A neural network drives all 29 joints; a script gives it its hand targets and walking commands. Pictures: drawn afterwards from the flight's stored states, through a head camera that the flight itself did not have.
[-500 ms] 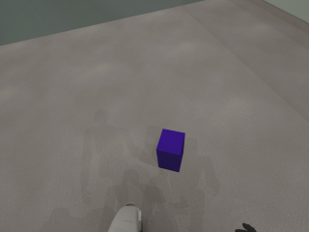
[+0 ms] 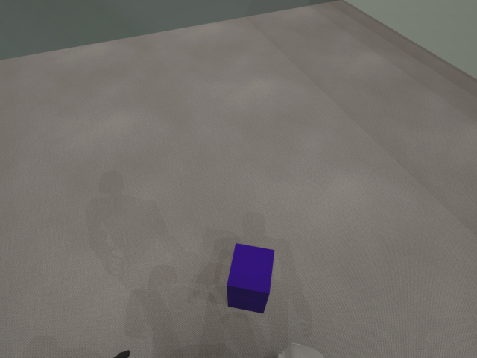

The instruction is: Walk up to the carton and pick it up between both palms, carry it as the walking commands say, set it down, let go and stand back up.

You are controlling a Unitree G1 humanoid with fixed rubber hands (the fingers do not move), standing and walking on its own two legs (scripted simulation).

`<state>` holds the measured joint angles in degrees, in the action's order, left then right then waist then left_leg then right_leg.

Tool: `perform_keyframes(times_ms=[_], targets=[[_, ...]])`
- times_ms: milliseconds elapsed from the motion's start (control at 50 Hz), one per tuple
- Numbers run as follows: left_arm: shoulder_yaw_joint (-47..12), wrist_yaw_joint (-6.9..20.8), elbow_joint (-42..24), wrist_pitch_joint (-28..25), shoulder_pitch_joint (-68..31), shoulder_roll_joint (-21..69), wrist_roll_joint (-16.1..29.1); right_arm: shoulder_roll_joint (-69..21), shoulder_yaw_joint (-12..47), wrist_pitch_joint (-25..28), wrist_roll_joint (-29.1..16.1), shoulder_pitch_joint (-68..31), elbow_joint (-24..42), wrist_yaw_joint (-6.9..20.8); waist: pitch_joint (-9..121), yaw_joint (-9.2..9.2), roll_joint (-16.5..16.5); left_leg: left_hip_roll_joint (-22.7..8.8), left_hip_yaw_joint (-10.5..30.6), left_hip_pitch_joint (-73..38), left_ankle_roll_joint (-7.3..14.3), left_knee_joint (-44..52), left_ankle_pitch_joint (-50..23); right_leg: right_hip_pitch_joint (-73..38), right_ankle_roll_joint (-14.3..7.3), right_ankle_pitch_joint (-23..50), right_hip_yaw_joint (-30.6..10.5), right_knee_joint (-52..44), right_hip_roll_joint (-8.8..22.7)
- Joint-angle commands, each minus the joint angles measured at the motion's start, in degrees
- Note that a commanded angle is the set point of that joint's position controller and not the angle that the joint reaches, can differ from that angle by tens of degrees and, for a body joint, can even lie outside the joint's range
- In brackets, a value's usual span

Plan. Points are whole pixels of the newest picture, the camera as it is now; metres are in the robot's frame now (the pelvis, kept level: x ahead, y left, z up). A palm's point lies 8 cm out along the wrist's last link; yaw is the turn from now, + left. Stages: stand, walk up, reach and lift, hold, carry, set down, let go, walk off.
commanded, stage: walk up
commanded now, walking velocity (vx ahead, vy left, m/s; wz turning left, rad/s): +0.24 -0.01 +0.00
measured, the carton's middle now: (250, 279) +0.47 -0.04 -0.65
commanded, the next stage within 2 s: none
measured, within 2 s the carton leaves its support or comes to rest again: neither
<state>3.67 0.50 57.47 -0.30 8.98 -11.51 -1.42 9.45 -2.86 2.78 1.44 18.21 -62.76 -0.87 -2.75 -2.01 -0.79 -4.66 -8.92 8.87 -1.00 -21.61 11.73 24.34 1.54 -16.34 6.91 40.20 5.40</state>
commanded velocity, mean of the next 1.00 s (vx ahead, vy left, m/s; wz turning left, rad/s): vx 0.01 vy -0.01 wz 0.00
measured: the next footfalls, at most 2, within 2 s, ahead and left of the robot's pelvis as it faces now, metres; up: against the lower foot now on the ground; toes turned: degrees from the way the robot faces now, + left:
right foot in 0.08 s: +0.12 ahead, -0.13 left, +0.00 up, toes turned +10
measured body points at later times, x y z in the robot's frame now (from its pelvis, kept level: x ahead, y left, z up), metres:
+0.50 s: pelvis +0.08 -0.04 +0.00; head +0.09 -0.05 +0.45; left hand +0.10 +0.18 -0.16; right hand +0.10 -0.26 -0.17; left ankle +0.03 +0.12 -0.75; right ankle +0.09 -0.12 -0.75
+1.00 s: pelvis +0.07 -0.01 +0.00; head +0.08 +0.00 +0.45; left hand +0.07 +0.21 -0.17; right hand +0.05 -0.21 -0.16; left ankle +0.03 +0.12 -0.75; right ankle +0.09 -0.12 -0.75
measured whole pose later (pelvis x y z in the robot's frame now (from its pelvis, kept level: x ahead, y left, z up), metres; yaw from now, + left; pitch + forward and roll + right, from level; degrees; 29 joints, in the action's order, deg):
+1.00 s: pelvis +0.07 -0.01 +0.00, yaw -1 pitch -2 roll +0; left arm 2.0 -2.1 67.6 -0.2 14.4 -7.6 -0.3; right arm 5.6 0.2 0.8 0.7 16.9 -66.7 -2.4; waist -2.8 0.1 -0.5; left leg -3.2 -4.9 2.4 -1.7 -19.3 14.9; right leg 9.4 -0.2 -9.4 6.6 20.7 2.1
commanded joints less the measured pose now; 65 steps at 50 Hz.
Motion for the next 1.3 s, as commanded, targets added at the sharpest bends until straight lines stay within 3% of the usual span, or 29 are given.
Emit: perform_keyframes(times_ms=[0, 20, 40, 60, 80, 100, 120, 160, 180, 220, 260, 320, 380, 420, 520, 540, 560, 580, 700, 720, 760, 820, 880, 1040, 1120, 1220, 1240, 1260, 1280], targets=[[-0.5, 0.2, -0.2, -0.5, 3.4, 0.3, 0.3, 6.9, -1.5, 0.4, 0.1, -0.4, 2.3, -0.1, -1.8, 2.37, 7.8, -11.6, 9.4, 6.7, 7.9, 10.6, 1.9, -8.5, -0.4, 5.8, -0.1, -9.3, -1.0], [-0.3, 0.0, 1.0, -0.9, 5.2, -0.1, 0.5, 6.8, -1.4, 0.3, 0.0, -0.3, 2.0, 0.0, -0.9, 3.65, 5.7, -10.6, 9.3, 7.9, 7.1, 8.8, -0.8, -13.4, -0.6, 9.5, 0.4, -12.8, -1.5], [-0.1, -0.4, 2.2, -1.5, 7.3, -1.3, 0.5, 5.2, -0.7, 0.0, -0.2, -0.1, 2.3, -0.1, 0.4, 4.33, 1.9, -7.4, 7.4, 6.3, 5.1, 4.5, -5.3, -17.3, -1.3, 13.4, -0.4, -17.4, -1.2], [0.0, -1.3, 2.4, -2.2, 9.1, -3.2, 0.5, 2.7, 0.4, -0.3, -0.9, 1.4, 2.1, -0.6, 0.8, 3.85, -2.7, -5.0, 5.3, 5.5, 2.2, -1.1, -8.0, -19.4, -1.9, 34.1, -6.0, -18.8, 4.9], [0.1, -1.3, 2.8, -2.7, 9.8, -5.3, 0.3, 1.4, 0.9, -0.4, -1.3, 4.5, 1.3, -0.6, 4.5, 2.62, -5.4, -1.8, 4.4, 6.2, 0.4, -3.8, 2.5, -22.4, -3.2, 48.6, -9.3, -18.7, 9.3], [0.4, -1.4, 2.0, -2.3, 6.5, -5.0, 0.9, -0.1, 1.7, -1.2, -1.6, 8.2, 0.1, -1.0, 7.2, 1.95, -10.3, -1.0, 4.9, 4.9, -1.1, -4.8, 7.0, -23.8, -6.3, 53.0, -9.9, -18.8, 10.8], [0.2, -1.8, 2.4, -2.1, 5.5, -4.3, 0.8, 0.5, 1.5, -1.9, -1.3, 8.3, -0.1, -1.2, 8.2, 1.99, -10.2, -0.8, 5.2, 3.7, -1.2, -5.6, 8.1, -24.2, -7.3, 47.7, -9.6, -19.8, 9.9], [-0.2, -2.2, 3.0, -1.1, 2.9, -3.4, 0.9, 1.5, 0.9, -2.6, -1.3, 5.2, 0.2, -1.1, 4.8, 1.51, -4.2, -0.3, 5.5, 2.9, -0.5, -2.6, 5.3, -20.8, -6.3, 28.2, -9.1, -23.5, 7.7], [-0.1, -2.2, 2.9, -0.8, 2.8, -3.2, 1.3, 1.0, 1.6, -2.6, -1.1, 4.9, 0.2, -1.1, 3.3, 1.40, -4.1, -0.9, 4.9, 2.1, -0.4, 0.3, 1.6, -19.6, -5.5, 21.4, -8.3, -24.0, 6.5], [-0.2, -2.5, 2.8, -0.5, 2.6, -2.2, 1.1, 0.9, 1.7, -2.6, -0.8, 4.7, -0.7, -1.2, 1.7, 1.40, -4.1, -1.7, 5.5, 0.9, 0.2, 3.0, -2.0, -18.2, -4.6, 14.4, -7.8, -24.3, 4.8], [-0.5, -2.4, 3.0, -0.8, 5.0, -1.4, 1.2, 1.2, 1.3, -2.7, -0.7, 4.3, -1.3, -1.5, 1.1, 1.44, 0.4, -2.6, 6.0, -0.9, 0.4, 3.9, -3.0, -17.0, -4.1, 14.9, -8.4, -24.2, 3.9], [-0.5, -2.4, 4.2, -1.4, 7.1, -1.6, 1.4, 1.0, 1.3, -2.6, -0.8, 3.9, -1.6, -1.7, 2.6, 1.91, 0.7, -2.7, 5.7, -1.8, 0.0, 4.2, -4.9, -20.0, -4.1, 23.0, -8.0, -22.3, 3.3], [-0.8, -2.4, 5.4, -1.3, 7.5, -1.3, 1.7, 1.1, 1.5, -2.5, -1.0, 2.8, -1.3, -1.6, 1.3, 2.09, -2.3, -2.8, 6.0, -2.0, -0.6, 4.2, -5.9, -19.0, -3.7, 26.4, -7.8, -22.6, 2.8], [-0.7, -2.6, 5.9, -1.2, 7.0, -1.9, 1.8, 0.9, 1.9, -2.5, -1.0, 3.2, -1.9, -1.7, 1.3, 2.10, -2.7, -2.9, 5.5, -2.1, -0.9, 4.4, -5.6, -19.5, -3.8, 25.0, -7.7, -22.0, 2.8], [-1.1, -2.6, 6.7, -1.0, 7.5, -2.1, 1.6, 2.1, 1.7, -2.5, -1.0, 0.9, -1.5, -1.8, 1.0, 2.08, 1.6, -3.1, 6.0, -3.7, -0.2, 4.1, -8.2, -17.4, -3.4, 21.7, -8.2, -22.6, 2.3], [-1.0, -2.7, 7.2, -0.9, 8.6, -1.8, 1.6, 1.3, 2.0, -2.4, -1.0, 0.8, -1.3, -1.8, 0.0, 2.30, 0.3, -3.2, 5.9, -3.0, -0.3, 4.3, -7.5, -17.3, -3.2, 21.1, -8.1, -22.7, 2.0], [-1.0, -2.6, 7.4, -1.0, 8.2, -2.3, 1.6, 1.6, 1.9, -2.4, -1.1, 1.2, -1.5, -1.6, 0.7, 2.05, 1.4, -3.0, 6.0, -3.3, -0.1, 4.7, -8.1, -18.2, -3.3, 21.0, -7.9, -22.5, 2.3], [-0.8, -2.6, 7.7, -1.1, 8.8, -2.9, 1.6, 1.8, 1.9, -2.3, -1.1, 1.4, -1.5, -1.7, 2.1, 2.17, -0.5, -3.1, 6.0, -4.3, 0.0, 4.7, -8.7, -18.4, -3.5, 19.7, -7.4, -22.0, 2.1], [-1.1, -2.7, 8.9, -0.6, 10.3, -1.6, 1.2, 2.0, 1.8, -2.1, -1.0, 1.0, -2.4, -1.8, -0.9, 2.27, 2.2, -3.5, 7.0, -3.6, 0.1, 5.4, -9.0, -15.9, -2.5, 16.0, -7.1, -22.5, 1.2], [-1.0, -2.9, 9.0, -0.6, 9.3, -1.4, 1.3, 1.7, 2.0, -2.1, -1.0, 1.4, -2.2, -1.8, -0.7, 2.41, 0.3, -3.9, 7.4, -3.2, 0.3, 5.6, -9.5, -16.9, -2.5, 16.4, -6.7, -22.2, 1.0], [-1.1, -2.9, 9.3, -0.6, 10.6, -0.8, 1.2, 1.9, 1.9, -1.7, -1.0, 1.2, -2.2, -1.8, -0.5, 2.75, 0.9, -4.0, 7.7, -2.3, 0.4, 5.5, -9.8, -18.0, -2.5, 16.6, -6.4, -22.7, 1.4], [-1.0, -2.8, 9.3, -0.3, 9.0, -0.9, 1.2, 1.6, 2.1, -1.5, -0.8, 2.3, -2.6, -1.9, -0.6, 2.24, 4.3, -3.5, 7.6, -1.7, 0.5, 5.5, -10.1, -18.2, -2.4, 15.1, -5.7, -21.1, 1.4], [-1.2, -2.9, 9.8, -0.2, 9.4, -1.0, 1.0, 1.4, 2.2, -1.8, -0.9, 1.9, -2.7, -2.1, -2.0, 2.40, 1.1, -3.4, 8.4, -1.1, 0.9, 6.4, -6.8, -16.6, -2.3, 12.2, -6.0, -21.9, 1.0], [-1.1, -2.9, 9.9, -0.2, 9.8, -0.2, 1.1, 1.1, 2.4, -1.3, -0.8, 2.4, -3.0, -1.9, -1.7, 2.47, 2.8, -3.3, 9.2, 0.5, 1.0, 6.2, -6.3, -18.3, -2.1, 13.1, -5.9, -21.4, 1.4], [-1.3, -2.8, 10.0, -0.2, 10.6, 0.1, 1.0, 0.6, 2.6, -1.6, -0.8, 3.3, -3.2, -1.8, -3.3, 2.60, 1.5, -2.8, 9.2, 2.2, 0.7, 6.9, -2.0, -17.2, -1.7, 10.7, -5.8, -22.0, 0.9], [-1.6, -2.8, 10.5, -0.3, 10.3, 0.1, 0.8, 1.4, 2.0, -1.5, -0.8, 3.0, -3.1, -1.8, -3.1, 2.49, 1.8, -2.6, 9.1, 1.4, 0.8, 6.3, -2.8, -16.3, -1.9, 11.2, -6.1, -22.0, 1.3], [-1.3, -2.9, 9.6, -0.4, 12.3, 0.0, 0.6, 3.6, 0.7, -1.5, -0.2, 4.5, -2.5, -1.7, -2.6, 2.58, 3.5, -4.2, 7.6, 2.6, 1.1, 5.7, -1.0, -17.7, -1.4, 9.8, -6.5, -20.8, 1.0], [-0.7, -2.5, 8.5, 0.0, 10.9, -2.1, 0.6, 5.1, -0.3, -1.8, 0.0, 3.0, -1.4, -2.4, -3.6, 2.13, 2.5, -4.7, 5.3, 0.9, 0.5, 4.1, 3.9, -11.7, -2.2, 7.2, -8.8, -19.6, 0.9], [-0.5, -2.2, 7.3, 0.3, 8.2, -2.0, 0.5, 5.0, -0.3, -1.9, 0.3, 5.1, -1.9, -2.6, -2.9, 1.56, 3.5, -4.2, 5.7, 2.4, 0.3, 4.2, 5.6, -11.8, -1.9, 5.0, -7.4, -18.5, 0.6]])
